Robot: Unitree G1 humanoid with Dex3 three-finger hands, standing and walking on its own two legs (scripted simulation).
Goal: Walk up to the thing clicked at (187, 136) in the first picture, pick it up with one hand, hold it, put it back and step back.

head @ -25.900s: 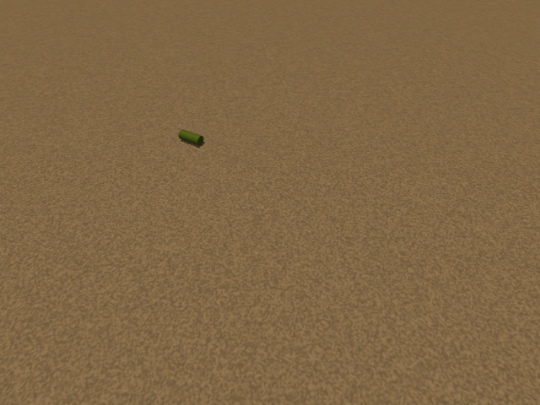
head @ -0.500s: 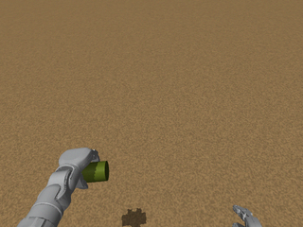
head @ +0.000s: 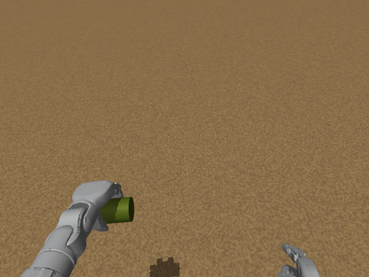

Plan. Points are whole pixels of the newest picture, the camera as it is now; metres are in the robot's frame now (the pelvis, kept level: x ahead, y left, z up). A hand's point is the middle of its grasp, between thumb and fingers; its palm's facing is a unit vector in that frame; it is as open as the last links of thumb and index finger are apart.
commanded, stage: hold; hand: left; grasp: from above
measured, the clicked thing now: (103, 211) +0.30 +0.22 -0.06
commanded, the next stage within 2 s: crouch in 0.34 s
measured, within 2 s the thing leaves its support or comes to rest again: neither
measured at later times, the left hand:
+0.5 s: hand (99, 210) +0.29 +0.23 -0.04, palm faces -0.46 -0.07 -0.89, open 9.0 cm
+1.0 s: hand (114, 223) +0.32 +0.24 -0.19, palm faces -0.43 +0.03 -0.90, open 9.1 cm
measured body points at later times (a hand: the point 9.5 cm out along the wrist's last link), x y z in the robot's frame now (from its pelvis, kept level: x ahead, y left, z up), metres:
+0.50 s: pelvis +0.01 +0.00 +0.00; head +0.01 -0.02 +0.45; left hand +0.31 +0.23 +0.01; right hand +0.15 -0.25 -0.11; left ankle +0.01 +0.13 -0.73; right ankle +0.03 -0.14 -0.73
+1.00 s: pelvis -0.03 +0.00 -0.09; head +0.07 +0.02 +0.35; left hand +0.34 +0.24 -0.14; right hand +0.06 -0.28 -0.21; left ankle +0.01 +0.14 -0.73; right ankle +0.03 -0.14 -0.73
